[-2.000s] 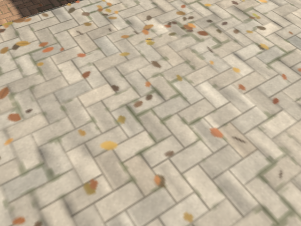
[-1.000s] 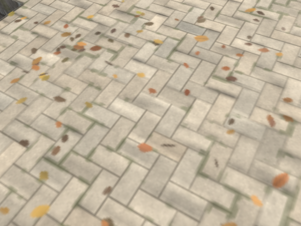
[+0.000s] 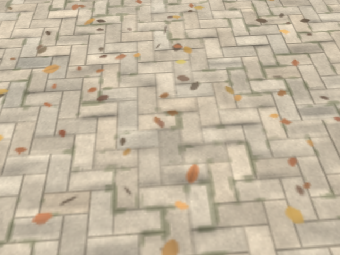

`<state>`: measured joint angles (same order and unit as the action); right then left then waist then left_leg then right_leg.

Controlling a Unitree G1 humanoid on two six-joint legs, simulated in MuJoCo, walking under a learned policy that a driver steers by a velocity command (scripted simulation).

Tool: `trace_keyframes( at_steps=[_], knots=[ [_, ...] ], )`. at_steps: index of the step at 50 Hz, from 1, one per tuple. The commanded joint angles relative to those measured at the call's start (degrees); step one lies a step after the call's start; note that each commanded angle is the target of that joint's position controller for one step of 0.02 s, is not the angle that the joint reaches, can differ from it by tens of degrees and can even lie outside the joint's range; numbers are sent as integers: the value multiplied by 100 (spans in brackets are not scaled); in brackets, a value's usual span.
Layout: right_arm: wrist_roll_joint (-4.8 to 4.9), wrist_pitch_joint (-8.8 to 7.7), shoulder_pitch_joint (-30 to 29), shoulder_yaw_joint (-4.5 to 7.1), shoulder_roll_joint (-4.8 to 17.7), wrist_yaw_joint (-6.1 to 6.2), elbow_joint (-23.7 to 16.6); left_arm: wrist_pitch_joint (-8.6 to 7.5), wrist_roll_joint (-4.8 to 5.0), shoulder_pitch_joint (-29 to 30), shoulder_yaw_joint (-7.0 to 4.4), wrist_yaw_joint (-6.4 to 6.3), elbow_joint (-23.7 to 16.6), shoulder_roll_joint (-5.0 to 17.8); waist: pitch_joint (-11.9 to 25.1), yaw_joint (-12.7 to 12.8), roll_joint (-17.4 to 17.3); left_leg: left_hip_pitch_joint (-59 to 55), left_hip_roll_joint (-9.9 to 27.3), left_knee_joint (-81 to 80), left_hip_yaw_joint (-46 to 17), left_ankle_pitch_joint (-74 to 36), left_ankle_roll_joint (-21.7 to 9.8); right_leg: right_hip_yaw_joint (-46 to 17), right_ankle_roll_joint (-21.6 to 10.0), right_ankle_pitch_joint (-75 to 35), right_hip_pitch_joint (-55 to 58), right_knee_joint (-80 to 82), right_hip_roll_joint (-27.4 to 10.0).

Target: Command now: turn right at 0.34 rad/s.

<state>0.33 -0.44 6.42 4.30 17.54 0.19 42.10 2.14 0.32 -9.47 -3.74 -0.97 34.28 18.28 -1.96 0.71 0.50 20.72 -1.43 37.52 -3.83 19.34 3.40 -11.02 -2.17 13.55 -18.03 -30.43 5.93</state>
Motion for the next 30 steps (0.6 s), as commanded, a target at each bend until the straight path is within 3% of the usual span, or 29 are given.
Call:
trace_keyframes(
  at_steps=[1,2,3,4,5,6,8,9,11,13,16,17,18,19,20,21,22,23,25,28,30],
  knots=[
    [-40,-155,214,114,470,-69,-364,-30,49,170,-174,-25,-373,740,778,-211,754,-782,123,-1475,79,-1141,-230,-1471,-707,-1645,596,331,-1264],
    [-147,-169,268,143,706,-53,-417,-55,-23,-40,-109,-34,-348,539,856,-110,295,-1322,750,-1675,-468,-1901,-453,-1189,-370,-744,237,-23,-970],
    [-219,-136,112,187,1078,-17,-517,-100,-135,-472,-55,-20,-308,358,822,277,-1005,-1632,1721,-1706,-1450,-3322,-1015,-323,-1,1177,-348,-947,-166],
    [-296,-148,138,113,849,-21,-433,-141,-105,-200,-142,-48,-396,630,645,121,-1559,-1122,2324,-1932,-2257,-3236,-1926,105,297,2252,-685,-1587,-62],
    [-236,-176,59,79,718,-18,-492,-139,-57,-102,-254,-83,-325,956,505,-6,-1182,-1065,2244,-1974,-2168,-2936,-2060,94,472,2291,-771,-2399,-238],
    [-160,-177,24,82,717,12,-462,-112,-15,-61,-297,-92,-252,965,467,-15,-966,-1160,1999,-1899,-1860,-2746,-1887,98,565,2084,-948,-2820,-239],
    [-45,-172,-105,41,648,38,-455,-13,-15,-173,-250,-103,-112,676,394,26,-782,-1223,1699,-1769,-1364,-2776,-1632,48,737,1752,-983,-2954,-348],
    [-42,-142,-122,14,597,42,-431,1,-8,-196,-186,-85,-74,476,397,56,-773,-1175,1506,-1733,-1071,-2921,-1555,211,781,1648,-806,-2661,-377],
    [-40,-59,47,-5,520,46,-353,-31,-8,-80,-22,-28,-71,104,548,-90,-1009,-1231,1140,-1935,-735,-1428,-1387,752,779,1323,-376,-1523,-535],
    [2,43,379,86,839,63,-309,-92,61,205,-19,20,-135,183,351,-366,-1282,-1115,1149,-2161,-950,87,-1468,1135,683,1346,-171,-820,-402],
    [112,80,518,80,902,57,-299,-237,77,-176,-61,59,93,280,156,-167,-1034,-618,1185,-2141,-1071,901,-1404,1379,265,349,776,797,-287],
    [107,34,520,29,763,45,-299,-289,56,-381,-72,51,164,325,232,-53,-902,-245,1130,-1981,-1013,873,-1238,1200,91,236,1355,878,-417],
    [42,-50,299,-81,449,11,-382,-337,49,-837,-97,23,253,436,389,176,-618,358,930,-1379,-747,753,-964,610,-127,346,2075,931,-899],
    [-15,-182,25,-197,2,-20,-627,-371,-33,-1290,-240,24,403,953,474,237,693,1237,88,16,423,623,-502,-722,-599,1421,2385,1158,-1655],
    [72,-298,-406,-136,328,-11,-851,-424,-46,-1475,-307,89,417,1154,29,525,1251,1960,66,824,511,1217,-383,-2067,-1247,1982,2078,1904,-2489],
    [179,-366,-547,-13,630,-24,-913,-513,-80,-1475,-232,79,447,912,-433,527,1058,2568,341,1644,197,1308,-415,-2358,-1466,2063,2031,2088,-2676],
    [205,-407,-349,23,666,-62,-819,-588,-53,-1436,-168,64,464,724,-516,406,916,2861,478,2037,97,1064,-490,-2101,-1382,2006,2180,2081,-2536],
    [166,-444,-223,20,607,-100,-762,-629,-4,-1370,-149,60,469,664,-493,347,843,3100,590,2143,89,654,-544,-1797,-1269,1721,2387,2087,-2391],
    [87,-505,-305,-3,496,-196,-756,-624,4,-1280,-108,53,459,584,-449,309,627,3019,710,1869,168,-32,-527,-1113,-1081,599,2359,2169,-2131],
    [42,-529,-508,-142,161,-327,-779,-580,24,-1149,-109,45,443,612,-298,331,630,1942,537,753,523,-914,-320,-92,-914,-455,1687,2213,-1689],
    [76,-516,-690,-176,146,-361,-832,-581,42,-1268,-150,56,499,766,-314,395,687,1265,378,135,636,-1273,-260,154,-866,-560,1280,2216,-1651]
  ],
)
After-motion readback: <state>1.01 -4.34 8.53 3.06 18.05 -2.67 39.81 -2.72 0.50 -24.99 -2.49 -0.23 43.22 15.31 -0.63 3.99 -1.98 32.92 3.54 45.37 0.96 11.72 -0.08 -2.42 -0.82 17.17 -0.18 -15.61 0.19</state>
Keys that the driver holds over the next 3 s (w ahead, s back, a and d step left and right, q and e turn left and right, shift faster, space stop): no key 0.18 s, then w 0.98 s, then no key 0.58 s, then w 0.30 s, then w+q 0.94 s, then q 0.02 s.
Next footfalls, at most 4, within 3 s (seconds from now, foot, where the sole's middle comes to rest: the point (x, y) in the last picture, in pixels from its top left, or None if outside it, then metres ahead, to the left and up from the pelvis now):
0.04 left None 0.05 0.13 -0.77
0.36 right None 0.01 -0.12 -0.77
0.74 left None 0.31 0.13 -0.77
1.28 right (207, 214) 0.62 -0.10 -0.77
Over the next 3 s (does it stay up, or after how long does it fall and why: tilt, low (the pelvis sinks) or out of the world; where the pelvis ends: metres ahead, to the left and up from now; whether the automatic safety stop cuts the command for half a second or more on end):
stays up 1.13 0.09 -0.01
